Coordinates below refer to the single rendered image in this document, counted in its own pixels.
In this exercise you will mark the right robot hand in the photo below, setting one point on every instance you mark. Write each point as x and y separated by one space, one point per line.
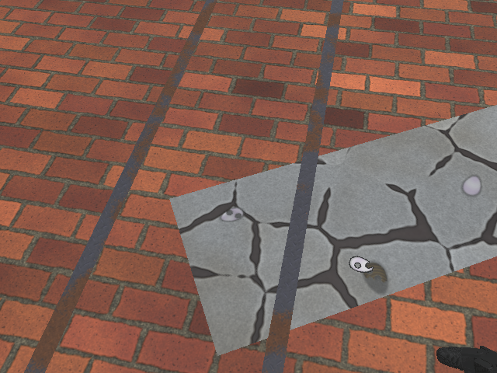
471 360

